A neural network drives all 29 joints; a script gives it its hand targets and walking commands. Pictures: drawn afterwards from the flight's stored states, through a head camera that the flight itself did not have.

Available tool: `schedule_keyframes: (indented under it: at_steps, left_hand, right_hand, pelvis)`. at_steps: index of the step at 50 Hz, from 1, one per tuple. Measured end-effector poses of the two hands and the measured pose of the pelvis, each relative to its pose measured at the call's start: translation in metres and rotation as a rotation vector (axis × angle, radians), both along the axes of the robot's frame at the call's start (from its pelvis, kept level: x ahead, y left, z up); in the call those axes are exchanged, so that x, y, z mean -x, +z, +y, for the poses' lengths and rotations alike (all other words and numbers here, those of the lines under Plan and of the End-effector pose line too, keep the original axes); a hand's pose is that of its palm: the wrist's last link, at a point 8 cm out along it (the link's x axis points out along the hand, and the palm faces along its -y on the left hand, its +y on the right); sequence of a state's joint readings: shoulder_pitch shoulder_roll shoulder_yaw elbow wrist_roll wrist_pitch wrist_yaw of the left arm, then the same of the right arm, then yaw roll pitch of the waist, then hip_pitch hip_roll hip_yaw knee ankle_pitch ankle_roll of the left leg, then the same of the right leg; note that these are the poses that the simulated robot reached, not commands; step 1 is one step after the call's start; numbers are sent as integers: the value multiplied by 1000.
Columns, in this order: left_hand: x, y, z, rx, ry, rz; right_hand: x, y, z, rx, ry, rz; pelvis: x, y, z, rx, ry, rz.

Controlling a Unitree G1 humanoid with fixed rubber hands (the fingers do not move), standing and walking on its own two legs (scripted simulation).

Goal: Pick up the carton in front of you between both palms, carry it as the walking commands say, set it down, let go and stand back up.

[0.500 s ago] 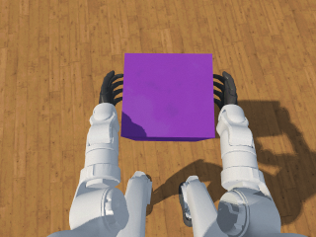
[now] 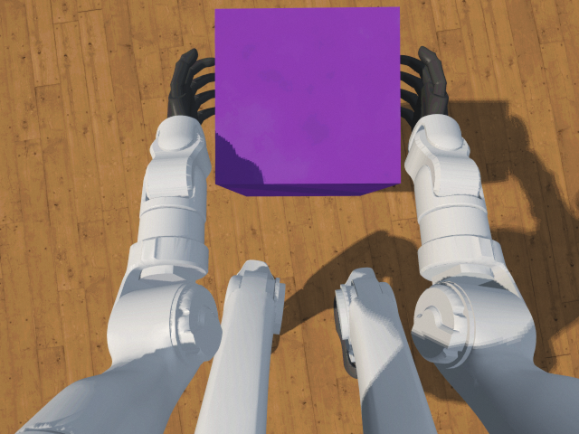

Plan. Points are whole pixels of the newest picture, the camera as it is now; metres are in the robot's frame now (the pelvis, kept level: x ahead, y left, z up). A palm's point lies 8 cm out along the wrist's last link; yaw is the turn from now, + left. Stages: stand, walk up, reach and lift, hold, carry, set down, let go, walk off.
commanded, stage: set down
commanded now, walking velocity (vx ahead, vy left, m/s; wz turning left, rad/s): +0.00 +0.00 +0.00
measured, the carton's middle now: (304, 124) +0.51 +0.03 -0.18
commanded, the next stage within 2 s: none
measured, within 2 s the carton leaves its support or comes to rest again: rests again in 0.90 s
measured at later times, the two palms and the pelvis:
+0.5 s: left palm (208, 128) +0.52 +0.19 -0.26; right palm (384, 127) +0.53 -0.11 -0.26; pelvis -0.01 +0.00 -0.10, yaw -1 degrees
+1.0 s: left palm (213, 137) +0.51 +0.19 -0.30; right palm (379, 135) +0.53 -0.11 -0.30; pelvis -0.01 -0.01 -0.13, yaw -1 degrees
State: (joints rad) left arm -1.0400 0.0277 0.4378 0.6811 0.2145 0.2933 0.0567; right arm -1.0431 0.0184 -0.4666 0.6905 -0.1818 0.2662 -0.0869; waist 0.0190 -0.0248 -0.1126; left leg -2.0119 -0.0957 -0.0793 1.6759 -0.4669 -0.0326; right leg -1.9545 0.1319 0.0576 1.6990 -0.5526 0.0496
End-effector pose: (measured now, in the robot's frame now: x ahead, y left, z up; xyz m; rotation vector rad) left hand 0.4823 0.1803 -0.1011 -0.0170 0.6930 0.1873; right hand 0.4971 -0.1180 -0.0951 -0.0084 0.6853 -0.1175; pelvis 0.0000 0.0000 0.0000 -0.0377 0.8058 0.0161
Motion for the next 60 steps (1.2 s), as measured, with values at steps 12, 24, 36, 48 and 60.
schedule_keyframes:
  at_steps: [12,24,36,48,60]
  left_hand:
    - [-17,-74,4,-17,-6,16]
    - [-33,-153,10,-26,-10,35]
    - [-43,-179,8,-34,-15,48]
    - [-30,-195,10,-19,-36,84]
    - [-30,-198,12,-4,-60,74]
  right_hand:
    - [-18,-76,4,8,18,15]
    - [-35,-156,9,16,35,34]
    - [-42,-190,6,5,38,45]
    - [-34,-202,6,11,56,80]
    - [-35,-204,4,-4,91,68]
  pelvis:
    - [10,-52,-3,-1,-12,10]
    - [12,-100,-3,-4,-18,-26]
    - [3,-125,-2,-22,-39,-84]
    - [8,-132,-5,-27,-44,-130]
    - [16,-139,-5,-26,-43,-185]
